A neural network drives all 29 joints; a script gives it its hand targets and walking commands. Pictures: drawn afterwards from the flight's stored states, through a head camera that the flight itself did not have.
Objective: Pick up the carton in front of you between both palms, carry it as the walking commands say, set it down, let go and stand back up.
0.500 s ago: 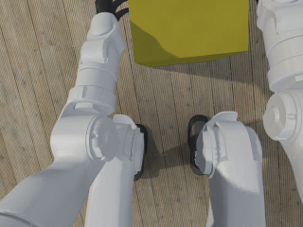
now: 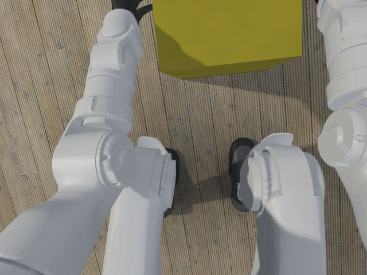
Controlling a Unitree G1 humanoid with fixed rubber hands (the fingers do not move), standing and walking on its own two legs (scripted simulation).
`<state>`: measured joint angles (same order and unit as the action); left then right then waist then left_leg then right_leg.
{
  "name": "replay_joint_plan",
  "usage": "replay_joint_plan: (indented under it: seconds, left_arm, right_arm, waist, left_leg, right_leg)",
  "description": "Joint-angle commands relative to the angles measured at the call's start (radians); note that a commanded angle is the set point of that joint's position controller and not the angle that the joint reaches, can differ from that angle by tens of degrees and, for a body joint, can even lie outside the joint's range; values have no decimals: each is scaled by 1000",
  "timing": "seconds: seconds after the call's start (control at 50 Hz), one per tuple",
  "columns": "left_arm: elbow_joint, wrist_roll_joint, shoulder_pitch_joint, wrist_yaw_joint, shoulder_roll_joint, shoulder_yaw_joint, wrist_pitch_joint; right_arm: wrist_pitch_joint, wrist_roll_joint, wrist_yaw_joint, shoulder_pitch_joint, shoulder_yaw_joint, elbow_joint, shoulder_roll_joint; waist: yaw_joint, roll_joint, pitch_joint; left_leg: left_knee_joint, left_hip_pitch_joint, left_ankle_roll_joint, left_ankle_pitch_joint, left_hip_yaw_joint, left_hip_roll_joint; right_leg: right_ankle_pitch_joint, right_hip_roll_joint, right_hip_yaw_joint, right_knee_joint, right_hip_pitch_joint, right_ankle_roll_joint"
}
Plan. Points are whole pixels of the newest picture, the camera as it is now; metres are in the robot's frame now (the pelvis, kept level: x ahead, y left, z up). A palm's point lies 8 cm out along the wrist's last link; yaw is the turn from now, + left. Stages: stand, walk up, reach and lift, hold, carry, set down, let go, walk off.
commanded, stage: set down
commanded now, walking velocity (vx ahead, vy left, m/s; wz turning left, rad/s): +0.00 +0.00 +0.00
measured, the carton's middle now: (220, 18) +0.54 -0.08 -0.24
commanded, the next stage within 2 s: let go in 1.40 s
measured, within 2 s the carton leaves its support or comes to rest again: neither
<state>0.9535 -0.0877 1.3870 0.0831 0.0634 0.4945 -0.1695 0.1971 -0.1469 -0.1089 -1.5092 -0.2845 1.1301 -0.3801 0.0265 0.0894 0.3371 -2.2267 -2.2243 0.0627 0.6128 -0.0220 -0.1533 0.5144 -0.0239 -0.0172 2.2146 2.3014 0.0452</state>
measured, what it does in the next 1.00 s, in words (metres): rises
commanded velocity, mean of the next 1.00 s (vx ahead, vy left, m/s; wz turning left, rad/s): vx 0.00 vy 0.00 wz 0.00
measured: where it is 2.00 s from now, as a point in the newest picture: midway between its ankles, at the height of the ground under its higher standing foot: (202, 190)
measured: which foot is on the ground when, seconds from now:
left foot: down 0.00-1.00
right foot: down 0.00-1.00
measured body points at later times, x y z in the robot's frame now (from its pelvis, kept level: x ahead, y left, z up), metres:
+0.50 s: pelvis +0.00 +0.00 +0.01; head +0.35 -0.06 +0.27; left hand +0.55 +0.11 -0.14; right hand +0.55 -0.29 -0.13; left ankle +0.11 +0.11 -0.33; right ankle +0.12 -0.11 -0.33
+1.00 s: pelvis +0.01 -0.01 +0.14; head +0.34 -0.07 +0.45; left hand +0.55 +0.11 +0.04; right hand +0.56 -0.29 +0.03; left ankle +0.11 +0.11 -0.33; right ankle +0.12 -0.11 -0.33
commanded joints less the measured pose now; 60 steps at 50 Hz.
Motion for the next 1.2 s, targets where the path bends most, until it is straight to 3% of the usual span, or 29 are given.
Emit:
replay_joint_plan:
  seconds: [0.0, 0.02, 0.04, 0.12, 0.2, 0.24, 0.26, 0.28, 0.3, 0.32, 0.34, 0.38, 0.46, 0.52, 0.56, 0.58, 0.6, 0.62, 0.7, 0.74, 0.82, 0.84, 0.86, 0.92, 0.94, 0.96, 1.0, 1.02, 1.18]
  left_arm:
    - [37, -5, 370, -154, -487, -209, -9]
    - [27, 43, 362, -129, -475, -249, -3]
    - [52, 16, 304, -116, -397, -190, 3]
    - [11, 83, 168, 33, 96, -122, 81]
    - [12, 211, 249, 98, 243, -236, 100]
    - [23, 243, 238, 89, 308, -239, 113]
    - [-37, 307, 281, 92, 231, -311, 100]
    - [-72, 310, 301, 89, 229, -339, 116]
    - [-78, 318, 293, 92, 267, -324, 110]
    - [-107, 346, 267, 86, 236, -296, 110]
    - [-115, 323, 217, 90, 261, -335, 89]
    - [-186, 334, 255, 102, 242, -307, 84]
    - [-245, 282, 202, 125, 219, -329, 29]
    - [-253, 243, 141, 138, 204, -232, 10]
    - [-218, 215, 89, 134, 128, -238, -4]
    - [-172, 201, 74, 127, 93, -248, -3]
    - [-238, 198, 60, 129, 180, -209, 13]
    - [-210, 176, 78, 117, 113, -205, 15]
    - [-174, 131, 59, 131, 152, -157, -4]
    - [-248, 146, 87, 129, 154, -145, 1]
    - [-249, 119, 6, 117, 157, -152, -10]
    - [-293, 139, 59, 110, 125, -179, -10]
    - [-257, 154, 34, 105, 181, -139, -6]
    - [-317, 149, -47, 107, 156, -170, -6]
    - [-271, 135, -72, 98, 104, -180, -11]
    - [-344, 131, -59, 97, 129, -160, -2]
    - [-364, 143, -48, 98, 119, -174, -13]
    - [-346, 167, -51, 96, 121, -180, -14]
    - [-400, 131, -136, 94, 95, -212, -15]
  right_arm:
    - [8, 13, -150, -214, 116, 59, 564]
    - [-7, -4, -121, -245, 116, 41, 466]
    - [-18, -2, -96, -219, 71, 78, 357]
    - [-113, 85, 62, -173, 114, 23, -138]
    - [-176, 226, 112, -265, 137, 67, -356]
    - [-192, 322, 107, -366, 192, -39, -357]
    - [-190, 312, 102, -347, 231, -63, -328]
    - [-194, 337, 96, -359, 216, -31, -354]
    - [-178, 328, 90, -351, 197, -44, -345]
    - [-179, 340, 90, -327, 234, -127, -370]
    - [-165, 342, 89, -315, 217, -71, -356]
    - [-149, 371, 71, -349, 212, -121, -353]
    - [-93, 307, 62, -247, 182, -61, -356]
    - [-62, 326, 56, -256, 253, -138, -297]
    - [-58, 281, 46, -133, 188, -72, -260]
    - [-63, 249, 46, -144, 177, -44, -283]
    - [-74, 234, 53, -143, 126, -130, -291]
    - [-71, 246, 53, -175, 167, -164, -247]
    - [-55, 184, 57, -158, 122, -90, -288]
    - [-57, 215, 49, -188, 114, -165, -280]
    - [-51, 230, 41, -162, 142, -229, -222]
    - [-46, 209, 51, -180, 124, -240, -221]
    - [-37, 183, 53, -162, 122, -228, -238]
    - [-35, 211, 46, -86, 105, -278, -229]
    - [-24, 158, 43, -36, 98, -153, -230]
    - [-33, 211, 43, -72, 88, -258, -214]
    - [-34, 156, 36, -6, 92, -207, -199]
    - [-27, 167, 36, -74, 115, -246, -181]
    - [-38, 152, 15, 2, 30, -221, -232]
  waist:
    - [48, -95, -755]
    - [127, -105, -791]
    - [56, -53, -749]
    - [21, -82, -859]
    - [62, -69, -940]
    - [-12, -105, -1063]
    - [87, -192, -1102]
    - [29, -106, -1131]
    - [67, -134, -1138]
    - [-18, -172, -1233]
    - [27, -150, -1238]
    - [-25, -136, -1290]
    - [40, -141, -1329]
    - [-66, -190, -1332]
    - [17, -185, -1195]
    - [-13, -111, -1147]
    - [38, -209, -1273]
    - [-65, -174, -1233]
    - [0, -233, -1242]
    - [-33, -164, -1239]
    - [-84, -262, -1322]
    - [-53, -213, -1332]
    - [-27, -297, -1398]
    - [-75, -232, -1505]
    - [-3, -223, -1399]
    - [-80, -171, -1386]
    - [-6, -236, -1403]
    - [-59, -242, -1408]
    - [-51, -164, -1441]
  left_leg:
    - [169, 188, -31, -60, -37, -13]
    - [160, 197, -27, -70, -22, -11]
    - [191, 211, -10, -96, -41, -16]
    - [174, 312, 23, -139, -77, 13]
    - [163, 358, 27, -197, -37, 61]
    - [139, 368, 24, -261, -73, 64]
    - [135, 349, 7, -282, -37, 78]
    - [162, 427, 15, -280, -57, 61]
    - [148, 389, 5, -333, -38, 79]
    - [123, 497, 10, -367, -64, 75]
    - [152, 410, 8, -307, -66, 81]
    - [179, 521, 9, -330, -62, 71]
    - [248, 471, 3, -249, -69, 63]
    - [279, 507, -7, -242, -87, 54]
    - [360, 452, -9, -161, -58, 50]
    - [357, 429, 3, -192, -74, 49]
    - [369, 502, -5, -211, -33, 58]
    - [364, 464, 0, -236, -107, 30]
    - [463, 445, -1, -122, -73, 47]
    - [494, 493, -4, -97, -85, 41]
    - [590, 462, -19, -201, -53, 42]
    - [591, 467, -3, -206, -85, 43]
    - [611, 487, -7, -209, -92, 30]
    - [639, 525, 5, -324, -98, 27]
    - [672, 485, 12, -278, -94, 30]
    - [688, 546, 12, -265, -106, 32]
    - [726, 577, 14, -289, -77, 33]
    - [751, 576, 6, -288, -93, 25]
    - [899, 691, 23, -353, -66, 42]
  right_leg:
    - [-140, 66, -41, -170, -589, -8]
    - [-159, 57, -28, -176, -593, -1]
    - [-167, 56, -25, -165, -567, -1]
    - [-198, 26, -30, -178, -676, -28]
    - [-294, 1, -54, -147, -736, -32]
    - [-347, 8, -75, -141, -776, -26]
    - [-389, -4, -70, -161, -869, -16]
    - [-386, -1, -65, -147, -903, -21]
    - [-425, -16, -61, -130, -828, -23]
    - [-435, -14, -62, -159, -913, -42]
    - [-400, -2, -72, -166, -928, -14]
    - [-386, -1, -54, -170, -937, -32]
    - [-378, 16, -36, -212, -951, -30]
    - [-311, 5, -49, -272, -970, -30]
    - [-257, 38, 1, -323, -860, -32]
    - [-249, 27, -29, -327, -817, -17]
    - [-297, 31, 0, -341, -858, -37]
    - [-301, 42, -35, -381, -900, -41]
    - [-203, 46, 1, -449, -965, -44]
    - [-154, 38, -5, -495, -875, -36]
    - [-301, 59, -13, -539, -1047, -54]
    - [-315, 56, -15, -581, -1111, -48]
    - [-336, 61, 1, -591, -1176, -65]
    - [-537, 59, -38, -586, -1302, -46]
    - [-450, 72, -12, -630, -1226, -62]
    - [-403, 65, -17, -662, -1196, -50]
    - [-418, 71, -5, -711, -1221, -47]
    - [-429, 73, -3, -719, -1274, -54]
    - [-530, 76, -2, -843, -1351, -47]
